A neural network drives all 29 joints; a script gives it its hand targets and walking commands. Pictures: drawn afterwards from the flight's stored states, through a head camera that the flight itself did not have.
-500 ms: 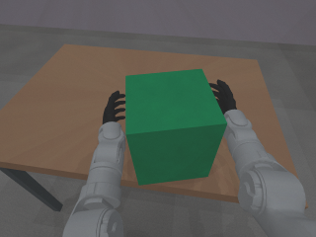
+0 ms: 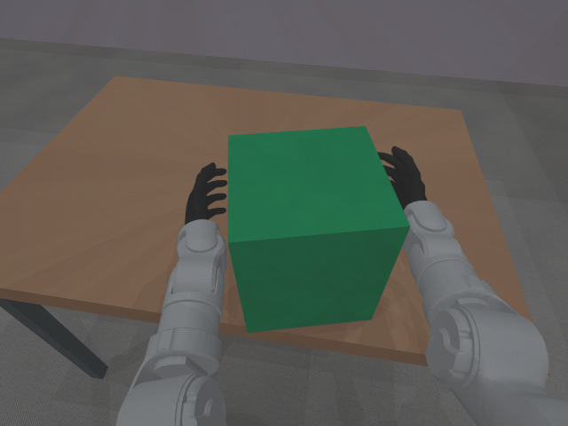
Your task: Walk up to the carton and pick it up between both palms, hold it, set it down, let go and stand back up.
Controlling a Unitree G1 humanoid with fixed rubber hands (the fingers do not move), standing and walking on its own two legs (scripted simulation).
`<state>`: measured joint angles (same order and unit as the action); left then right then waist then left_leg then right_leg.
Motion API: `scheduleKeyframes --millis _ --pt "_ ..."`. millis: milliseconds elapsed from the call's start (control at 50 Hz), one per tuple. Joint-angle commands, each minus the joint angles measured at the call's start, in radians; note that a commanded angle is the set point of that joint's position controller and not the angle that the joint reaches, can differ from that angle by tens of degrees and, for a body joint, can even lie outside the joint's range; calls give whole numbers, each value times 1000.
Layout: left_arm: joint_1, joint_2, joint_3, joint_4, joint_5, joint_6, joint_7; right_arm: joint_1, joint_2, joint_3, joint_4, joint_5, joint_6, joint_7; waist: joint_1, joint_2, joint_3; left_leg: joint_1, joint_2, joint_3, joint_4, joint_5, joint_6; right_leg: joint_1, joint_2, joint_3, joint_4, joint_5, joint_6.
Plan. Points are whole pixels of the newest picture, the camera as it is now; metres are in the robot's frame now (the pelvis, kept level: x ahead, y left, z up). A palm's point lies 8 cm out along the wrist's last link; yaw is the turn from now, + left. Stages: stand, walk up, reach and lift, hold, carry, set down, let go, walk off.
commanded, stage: set down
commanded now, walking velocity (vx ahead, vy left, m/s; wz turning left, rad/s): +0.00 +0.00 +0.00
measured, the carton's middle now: (304, 233) +0.42 +0.01 +0.04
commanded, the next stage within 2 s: none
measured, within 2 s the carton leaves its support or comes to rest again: neither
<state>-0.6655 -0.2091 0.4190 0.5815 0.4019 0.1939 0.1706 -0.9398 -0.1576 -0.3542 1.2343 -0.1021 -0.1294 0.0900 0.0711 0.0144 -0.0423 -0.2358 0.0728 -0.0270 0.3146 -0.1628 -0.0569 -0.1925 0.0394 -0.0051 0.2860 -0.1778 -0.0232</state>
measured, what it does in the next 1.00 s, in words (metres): stands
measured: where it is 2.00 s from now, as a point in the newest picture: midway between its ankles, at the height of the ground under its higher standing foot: outside the picture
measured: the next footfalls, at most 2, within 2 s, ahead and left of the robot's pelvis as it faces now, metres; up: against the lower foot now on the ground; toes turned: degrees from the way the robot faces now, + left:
none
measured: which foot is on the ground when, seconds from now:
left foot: down 0.00-1.00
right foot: down 0.00-1.00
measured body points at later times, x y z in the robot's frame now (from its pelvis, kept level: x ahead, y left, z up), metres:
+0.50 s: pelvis +0.00 +0.00 +0.00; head +0.03 +0.00 +0.45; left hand +0.39 +0.16 +0.09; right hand +0.45 -0.14 +0.10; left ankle -0.01 +0.16 -0.75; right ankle -0.03 -0.10 -0.75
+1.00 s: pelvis -0.01 +0.00 +0.00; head +0.05 -0.02 +0.44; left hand +0.40 +0.17 +0.08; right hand +0.48 -0.16 +0.09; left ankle -0.01 +0.16 -0.75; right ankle -0.03 -0.10 -0.75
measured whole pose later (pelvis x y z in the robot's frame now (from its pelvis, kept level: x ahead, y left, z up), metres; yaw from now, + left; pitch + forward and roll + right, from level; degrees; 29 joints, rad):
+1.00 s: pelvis -0.01 +0.00 +0.00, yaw +0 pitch +10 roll -1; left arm -0.75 -0.16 0.31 0.71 0.13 0.19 0.30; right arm -1.02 -0.33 -0.09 1.28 0.12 -0.08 0.06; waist 0.14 0.07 -0.06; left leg -0.36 0.07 -0.03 0.33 -0.14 -0.06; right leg -0.31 0.04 -0.01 0.30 -0.15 -0.02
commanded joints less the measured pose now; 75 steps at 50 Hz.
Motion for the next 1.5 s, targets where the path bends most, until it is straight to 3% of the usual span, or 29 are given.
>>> scheduleKeyframes --millis 0,280,320,460,480,520,580,640,740,800,820,840,860,940,960,980,1000,1040,1080,1100,1120,1240,1260,1280,1300,1320,1380,1460,1480 --pt "-401 -370 -129 -46 8 -34 -80 -389 380 34 -103 -146 -19 134 20 -98 -346 194 -36 119 -4 339 41 -12 24 -97 -4 259 26" --pt "-393 -254 -59 -56 18 -51 -57 -393 297 -10 -147 -153 -12 98 11 -107 -332 151 -52 126 -12 295 64 4 11 -74 4 298 48" --pt "-364 -141 -51 -59 8 -53 -29 -367 155 10 -157 -129 -14 85 36 -96 -367 167 -51 127 -5 307 53 37 18 -75 12 302 44" --pt "-419 99 -141 -16 -142 -48 80 -422 -159 159 -107 87 3 6 65 -74 -389 125 -35 116 30 330 37 -32 37 -41 18 317 22" --pt "-457 9 -179 -35 -144 -44 81 -427 -81 167 -75 83 21 0 34 -74 -320 105 -40 104 31 297 35 -56 35 -45 8 265 27" --pt "-437 66 -183 -12 -153 -33 101 -429 -169 211 -27 155 26 -5 63 -6 -362 121 -32 106 50 337 20 -58 37 -35 18 295 14" --pt "-433 70 -205 31 -171 -23 124 -468 -198 254 -34 218 32 -16 94 -13 -408 137 -30 104 73 386 7 -66 53 -19 16 337 6" --pt "-436 52 -263 -42 -221 -36 135 -456 -222 291 -72 284 3 -25 72 11 -563 195 -31 87 131 524 -27 -79 70 -25 39 434 -9" --pt "-450 138 -249 47 -251 -35 131 -491 -333 324 -77 316 19 -33 74 -63 -551 108 -34 92 117 420 -25 -34 78 -17 47 437 -2" --pt "-432 140 -224 23 -264 -46 120 -473 -317 352 -80 318 22 -34 69 -113 -561 95 -46 93 105 422 -17 6 76 -20 59 484 5" --pt "-468 166 -231 -105 -284 -54 128 -535 -354 366 -198 338 6 -33 86 -125 -704 105 -52 103 118 485 -24 68 79 -25 85 578 11" --pt "-439 176 -219 15 -278 -42 124 -512 -364 369 -99 330 25 -38 81 -150 -582 66 -43 97 102 398 -11 43 71 -8 77 535 21" --pt "-473 169 -245 -69 -294 -50 129 -557 -376 368 -222 351 8 -39 78 -151 -705 82 -50 98 105 453 -19 84 84 -11 87 604 14" --pt "-486 201 -217 -95 -298 -41 124 -523 -392 382 -165 362 29 -34 57 -140 -674 49 -61 105 107 440 -10 124 67 3 108 655 20" --pt "-496 225 -229 -176 -320 -24 128 -587 -422 412 -264 394 30 -33 86 -149 -762 66 -60 107 110 500 -10 186 71 8 122 748 29" --pt "-481 224 -205 77 -284 -4 120 -538 -400 414 -43 393 58 -27 81 -158 -505 -33 -57 103 96 348 0 86 62 12 100 576 28" --pt "-520 212 -247 -139 -318 -13 127 -557 -406 433 -216 399 50 -21 72 -143 -714 71 -55 104 102 459 -10 131 77 -1 118 659 25" --pt "-507 221 -232 -95 -320 28 122 -564 -416 435 -125 431 91 -7 105 -127 -619 47 -47 101 92 400 -9 96 68 -6 86 560 19" --pt "-510 204 -257 -97 -324 83 127 -563 -434 446 -116 447 123 4 70 -118 -578 96 -47 95 85 396 -10 63 80 -7 64 481 15" --pt "-488 245 -210 -105 -299 110 123 -551 -448 443 -106 458 161 11 106 -139 -541 113 -41 94 70 369 3 60 83 -3 50 437 18" --pt "-531 243 -244 -135 -322 114 128 -554 -451 458 -108 462 165 22 70 -146 -557 136 -49 87 69 372 -5 41 91 -11 48 419 14" --pt "-570 231 -301 -205 -404 200 142 -601 -488 432 -170 482 225 49 41 -98 -612 142 -48 72 81 282 -6 -50 80 -27 53 283 7" --pt "-634 269 -300 -284 -426 220 157 -685 -504 440 -258 493 226 47 93 -93 -684 151 -46 74 89 311 -9 -37 81 -26 56 295 3" --pt "-617 243 -318 -226 -438 242 156 -641 -505 421 -177 480 252 51 56 -88 -600 139 -43 67 85 251 -6 -75 72 -17 48 252 2" --pt "-658 273 -315 -227 -445 245 160 -692 -485 455 -255 482 262 57 87 -114 -637 106 -57 74 76 206 4 -51 72 -11 63 240 6" --pt "-646 248 -318 -164 -432 259 156 -676 -466 443 -196 478 272 58 70 -91 -590 59 -49 70 74 173 8 -62 62 -12 60 196 4" --pt "-705 305 -293 -304 -456 302 174 -746 -549 404 -314 472 292 54 86 -95 -694 87 -54 80 60 190 3 -35 60 -13 69 250 12" --pt "-684 340 -251 -240 -423 398 155 -710 -532 464 -237 491 366 47 92 -121 -582 39 -56 72 57 184 11 58 47 4 65 308 24" --pt "-670 335 -226 -138 -401 414 152 -697 -562 416 -111 457 378 47 87 -106 -470 -1 -57 74 38 118 3 -3 47 -9 57 230 25"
